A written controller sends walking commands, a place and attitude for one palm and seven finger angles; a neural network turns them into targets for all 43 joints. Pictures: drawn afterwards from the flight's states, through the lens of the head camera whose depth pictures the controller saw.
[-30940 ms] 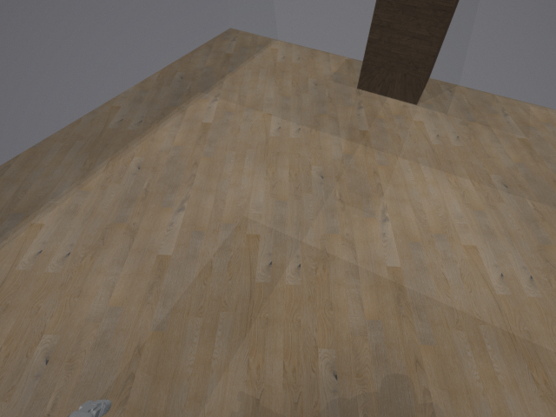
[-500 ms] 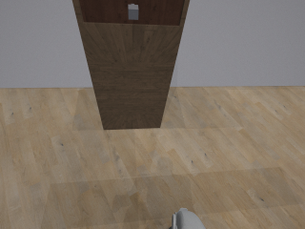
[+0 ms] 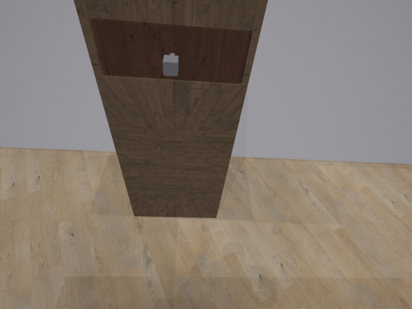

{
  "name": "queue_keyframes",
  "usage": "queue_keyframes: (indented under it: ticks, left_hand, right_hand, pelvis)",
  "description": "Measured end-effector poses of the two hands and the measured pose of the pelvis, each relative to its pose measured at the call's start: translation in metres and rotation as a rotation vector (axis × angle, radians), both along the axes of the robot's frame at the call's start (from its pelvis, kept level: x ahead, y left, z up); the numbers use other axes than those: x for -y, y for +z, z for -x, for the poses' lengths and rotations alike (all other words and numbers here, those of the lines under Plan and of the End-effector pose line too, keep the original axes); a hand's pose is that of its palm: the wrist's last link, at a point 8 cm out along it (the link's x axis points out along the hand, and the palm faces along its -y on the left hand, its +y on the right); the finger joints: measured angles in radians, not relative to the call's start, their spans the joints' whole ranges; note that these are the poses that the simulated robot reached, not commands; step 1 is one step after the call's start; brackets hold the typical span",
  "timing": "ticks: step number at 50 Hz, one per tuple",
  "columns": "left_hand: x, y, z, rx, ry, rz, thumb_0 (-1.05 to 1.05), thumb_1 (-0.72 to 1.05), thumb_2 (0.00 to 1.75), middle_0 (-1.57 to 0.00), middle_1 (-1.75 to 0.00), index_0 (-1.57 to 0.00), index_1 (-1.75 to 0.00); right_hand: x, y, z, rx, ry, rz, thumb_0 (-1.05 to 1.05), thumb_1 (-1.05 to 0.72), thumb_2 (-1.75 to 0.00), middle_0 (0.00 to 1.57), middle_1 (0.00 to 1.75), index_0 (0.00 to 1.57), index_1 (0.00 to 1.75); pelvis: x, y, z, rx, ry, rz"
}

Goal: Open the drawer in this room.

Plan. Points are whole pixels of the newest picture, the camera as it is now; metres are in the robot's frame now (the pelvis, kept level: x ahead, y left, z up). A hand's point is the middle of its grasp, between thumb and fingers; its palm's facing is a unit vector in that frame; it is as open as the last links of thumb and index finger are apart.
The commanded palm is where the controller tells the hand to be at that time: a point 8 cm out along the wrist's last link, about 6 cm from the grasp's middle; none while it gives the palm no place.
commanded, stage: take the last steps up to it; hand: left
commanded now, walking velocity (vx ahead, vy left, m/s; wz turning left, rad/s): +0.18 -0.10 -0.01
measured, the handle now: (171, 62) +0.65 +0.14 +0.15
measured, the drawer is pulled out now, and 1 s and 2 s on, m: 0.00 0.00 0.00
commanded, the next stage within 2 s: come to a stop and stand still in 0.08 s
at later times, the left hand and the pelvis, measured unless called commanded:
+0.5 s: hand out of the picture +0.15 +0.12 -0.17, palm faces +0.01 -0.97 -0.25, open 7.3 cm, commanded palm none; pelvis +0.11 -0.07 +0.00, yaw +0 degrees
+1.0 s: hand out of the picture +0.08 +0.18 -0.16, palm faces +0.10 -0.98 -0.17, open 7.4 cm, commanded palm none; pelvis +0.06 -0.02 +0.02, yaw +2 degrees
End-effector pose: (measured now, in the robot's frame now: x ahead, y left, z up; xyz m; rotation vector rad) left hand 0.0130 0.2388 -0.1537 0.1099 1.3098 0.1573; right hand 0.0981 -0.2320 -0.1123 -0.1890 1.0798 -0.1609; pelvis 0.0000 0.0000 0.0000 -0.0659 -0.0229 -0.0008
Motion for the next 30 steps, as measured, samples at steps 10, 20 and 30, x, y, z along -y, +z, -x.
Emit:
queue_keyframes:
  ticks: [10,20,30]
  left_hand:
    - [0.013,0.012,-0.035,-0.106,0.005,0.045,0.0,0.91,0.9,-0.2,-0.3,-0.19,-0.3]
    - [0.056,0.015,-0.108,-0.069,-0.03,-0.019,0.01,0.93,0.9,-0.2,-0.3,-0.2,-0.3]
    - [0.073,0.036,-0.138,0.043,-0.013,-0.118,0.0,0.93,0.9,-0.2,-0.3,-0.2,-0.3]
  right_hand:
    - [0.005,0.006,-0.009,-0.111,-0.056,0.03,-0.01,-0.94,-0.9,0.21,0.3,0.2,0.3]
    - [0.036,-0.018,0.038,-0.404,-0.143,-0.05,0.0,-0.92,-0.9,0.2,0.3,0.2,0.3]
    - [0.073,-0.043,-0.003,-0.37,-0.093,-0.089,0.01,-0.91,-0.9,0.2,0.3,0.2,0.3]
  pelvis:
    - [0.001,0.015,-0.059,-0.005,-0.018,-0.033]
    - [0.049,0.01,-0.101,0.001,-0.009,-0.074]
    - [0.071,0.006,-0.092,0.0,0.016,-0.111]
